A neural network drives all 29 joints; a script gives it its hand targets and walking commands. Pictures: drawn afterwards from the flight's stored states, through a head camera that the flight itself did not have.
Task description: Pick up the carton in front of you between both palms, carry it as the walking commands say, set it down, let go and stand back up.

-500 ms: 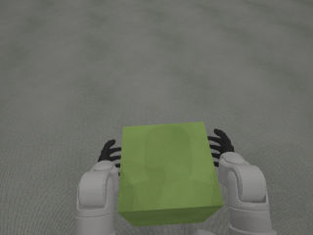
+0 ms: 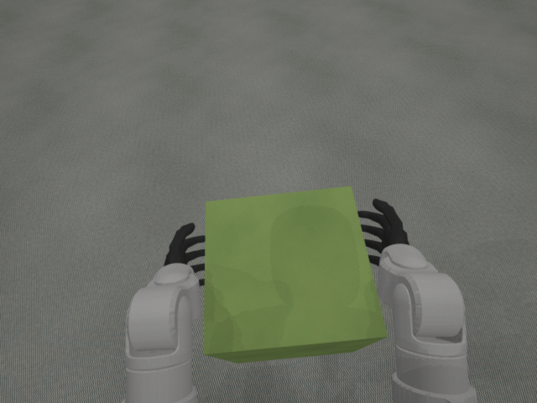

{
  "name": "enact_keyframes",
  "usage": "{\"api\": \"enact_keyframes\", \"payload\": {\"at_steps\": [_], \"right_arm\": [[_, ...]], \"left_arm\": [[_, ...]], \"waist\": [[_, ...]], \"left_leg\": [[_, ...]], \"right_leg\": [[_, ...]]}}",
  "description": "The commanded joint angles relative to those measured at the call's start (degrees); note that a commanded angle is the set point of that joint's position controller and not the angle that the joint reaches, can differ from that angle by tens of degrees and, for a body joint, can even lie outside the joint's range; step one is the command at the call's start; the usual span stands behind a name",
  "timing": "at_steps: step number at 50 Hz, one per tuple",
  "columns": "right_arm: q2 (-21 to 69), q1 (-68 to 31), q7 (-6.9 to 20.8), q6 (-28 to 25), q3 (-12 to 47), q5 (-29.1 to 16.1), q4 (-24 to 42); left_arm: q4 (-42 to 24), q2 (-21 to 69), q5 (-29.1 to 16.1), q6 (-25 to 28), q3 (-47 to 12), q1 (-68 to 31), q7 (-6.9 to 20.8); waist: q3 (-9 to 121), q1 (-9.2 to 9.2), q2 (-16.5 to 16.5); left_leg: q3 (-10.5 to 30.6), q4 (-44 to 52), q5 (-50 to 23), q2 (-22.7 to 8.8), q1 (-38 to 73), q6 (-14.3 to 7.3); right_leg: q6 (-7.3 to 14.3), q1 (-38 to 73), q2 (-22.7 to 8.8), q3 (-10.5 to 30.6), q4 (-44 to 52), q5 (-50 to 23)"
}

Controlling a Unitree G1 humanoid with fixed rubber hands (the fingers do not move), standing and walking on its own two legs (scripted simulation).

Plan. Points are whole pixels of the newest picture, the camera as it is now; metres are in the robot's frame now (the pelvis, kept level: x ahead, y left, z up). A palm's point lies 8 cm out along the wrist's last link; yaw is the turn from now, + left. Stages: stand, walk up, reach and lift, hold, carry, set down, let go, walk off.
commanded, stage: carry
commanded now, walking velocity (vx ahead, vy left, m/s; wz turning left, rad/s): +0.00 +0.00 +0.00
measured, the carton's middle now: (287, 285) +0.29 +0.00 -0.01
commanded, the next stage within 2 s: hold in 1.46 s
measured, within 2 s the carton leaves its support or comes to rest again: neither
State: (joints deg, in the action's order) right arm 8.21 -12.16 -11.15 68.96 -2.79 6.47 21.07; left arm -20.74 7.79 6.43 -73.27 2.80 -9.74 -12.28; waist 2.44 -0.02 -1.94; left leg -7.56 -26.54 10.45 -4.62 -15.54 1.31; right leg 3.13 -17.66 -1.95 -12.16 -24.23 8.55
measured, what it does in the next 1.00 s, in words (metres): stands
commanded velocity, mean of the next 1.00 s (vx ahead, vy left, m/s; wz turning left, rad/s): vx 0.00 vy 0.00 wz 0.00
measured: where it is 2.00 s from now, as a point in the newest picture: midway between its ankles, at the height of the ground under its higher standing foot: outside the picture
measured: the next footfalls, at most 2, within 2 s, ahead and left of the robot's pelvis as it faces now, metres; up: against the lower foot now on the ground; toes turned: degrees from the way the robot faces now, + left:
none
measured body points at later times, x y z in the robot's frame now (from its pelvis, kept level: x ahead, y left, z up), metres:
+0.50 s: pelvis +0.05 +0.02 -0.01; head +0.02 +0.02 +0.44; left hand +0.32 +0.17 +0.07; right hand +0.34 -0.12 +0.09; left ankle +0.01 +0.12 -0.74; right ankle +0.05 -0.09 -0.74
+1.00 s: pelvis +0.02 +0.03 +0.00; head -0.01 +0.03 +0.44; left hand +0.31 +0.17 +0.03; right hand +0.32 -0.13 +0.04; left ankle +0.01 +0.12 -0.74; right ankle +0.05 -0.09 -0.74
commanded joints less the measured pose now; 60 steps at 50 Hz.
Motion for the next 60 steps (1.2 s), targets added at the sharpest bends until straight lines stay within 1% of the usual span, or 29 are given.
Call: {"api": "enact_keyframes", "payload": {"at_steps": [1,3,5,6,8,16,21,24,27,32,35,40,44,48,54,57,60], "right_arm": [[60.4,-17.0,16.0,1.7,35.9,-22.8,0.2],[58.6,-14.1,16.3,2.6,34.2,-21.7,-4.0],[58.9,-14.1,16.8,2.8,33.8,-21.4,-5.7],[59.3,-14.8,16.9,2.8,33.6,-21.6,-6.1],[59.9,-16.1,17.0,2.6,33.4,-21.9,-6.5],[62.3,-19.5,16.5,1.8,33.9,-23.1,-5.1],[62.5,-19.2,16.4,1.7,34.0,-23.2,-4.9],[62.4,-18.5,17.0,1.3,34.2,-22.7,-6.3],[62.5,-18.7,18.1,0.3,34.4,-22.1,-8.6],[63.2,-21.1,20.6,-3.6,33.2,-20.0,-14.3],[63.9,-22.3,21.6,-6.5,32.6,-19.1,-16.4],[63.3,-21.3,22.7,-11.1,30.9,-16.6,-20.6],[60.8,-19.7,23.3,-15.4,28.8,-13.7,-23.3],[57.7,-19.8,23.6,-20.0,26.1,-10.5,-26.3],[53.9,-22.8,23.9,-27.7,20.9,-5.9,-33.3],[53.6,-24.6,24.1,-31.1,19.9,-4.9,-35.8],[54.4,-25.6,24.2,-32.8,20.5,-4.8,-36.5]], "left_arm": [[-10.5,56.3,-24.7,3.4,-36.3,-30.3,17.3],[-6.8,54.7,-23.6,2.3,-35.6,-27.8,17.3],[-6.5,54.5,-23.6,2.0,-35.6,-28.9,17.5],[-6.5,54.8,-23.8,2.0,-35.7,-29.9,17.5],[-6.0,55.4,-24.1,2.1,-35.6,-31.2,17.5],[-5.7,58.2,-25.1,2.6,-35.0,-33.9,17.3],[-5.2,58.6,-24.8,2.7,-34.8,-33.2,17.2],[-3.6,58.6,-24.1,3.1,-34.9,-32.3,17.6],[-1.4,58.6,-23.2,4.3,-35.1,-32.3,18.5],[3.9,59.0,-21.4,8.5,-34.1,-34.7,20.8],[5.9,59.5,-20.8,11.5,-33.7,-36.3,21.9],[9.8,58.6,-18.9,16.2,-32.6,-35.6,23.1],[12.0,56.7,-16.1,20.6,-31.7,-34.1,23.5],[14.7,53.8,-12.8,25.4,-29.4,-33.4,23.7],[22.1,50.2,-8.4,33.1,-23.9,-35.1,24.1],[25.1,50.1,-7.4,36.5,-22.8,-36.5,24.3],[26.1,51.0,-7.5,38.3,-23.5,-37.4,24.4]], "waist": [[20.6,0.24,0.3],[19.6,-0.02,-0.4],[19.1,0.06,-0.7],[19.1,0.1,-0.5],[19.3,0.09,0.0],[20.2,-0.12,0.8],[20.6,-0.2,1.1],[20.4,-0.23,1.2],[19.5,-0.24,1.2],[17.5,-0.25,1.3],[17.1,-0.22,1.5],[17.4,-0.13,1.7],[17.4,-0.11,1.7],[17.0,-0.06,1.8],[16.8,0.03,2.0],[17.3,0.05,2.0],[18.2,0.02,2.0]], "left_leg": [[4.0,2.1,-11.0,-6.8,6.5,-0.1],[3.7,0.9,-15.6,-6.6,5.9,-0.2],[3.7,-0.4,-22.6,-6.1,5.9,-0.3],[3.6,-1.0,-25.0,-6.0,6.1,-0.3],[3.6,-1.6,-26.7,-5.8,6.1,-0.5],[3.6,-2.5,-23.4,-5.4,6.0,-1.3],[3.7,-2.5,-22.2,-5.2,6.1,-1.6],[3.8,-2.3,-21.5,-5.2,5.9,-1.8],[3.9,-1.8,-19.7,-5.2,5.5,-1.9],[4.2,-0.1,-13.6,-5.1,4.2,-2.2],[4.3,0.7,-10.2,-5.0,3.8,-2.4],[4.3,1.3,-7.6,-5.0,3.6,-2.6],[4.3,1.3,-7.0,-5.0,3.6,-2.8],[4.5,1.7,-5.2,-5.0,2.9,-2.9],[4.7,2.6,-2.5,-4.8,2.1,-3.1],[4.8,2.7,-1.9,-4.7,2.2,-3.1],[4.8,2.5,-2.1,-4.7,2.5,-3.1]], "right_leg": [[-2.2,9.3,-8.6,5.9,1.0,-8.0],[-2.5,9.8,-8.9,6.6,-1.9,-15.3],[-2.6,9.4,-8.7,6.5,-4.3,-21.1],[-2.7,9.1,-8.5,6.4,-5.0,-22.3],[-2.8,8.9,-8.1,6.3,-5.8,-22.0],[-2.5,8.9,-8.0,6.5,-6.8,-18.3],[-2.5,9.0,-8.1,6.6,-6.9,-17.3],[-2.5,8.9,-8.2,6.7,-6.7,-16.7],[-2.6,8.5,-8.2,6.8,-6.1,-15.3],[-2.6,7.9,-8.2,7.0,-4.4,-11.1],[-2.5,7.8,-8.3,7.2,-3.4,-8.9],[-2.5,7.9,-8.4,7.4,-2.7,-7.5],[-2.5,7.4,-8.4,7.5,-2.5,-7.1],[-2.7,6.9,-8.4,7.6,-2.0,-5.7],[-2.7,6.9,-8.4,7.7,-1.2,-3.8],[-2.7,7.2,-8.3,7.7,-1.1,-3.6],[-2.7,7.5,-8.3,7.7,-1.2,-3.9]]}}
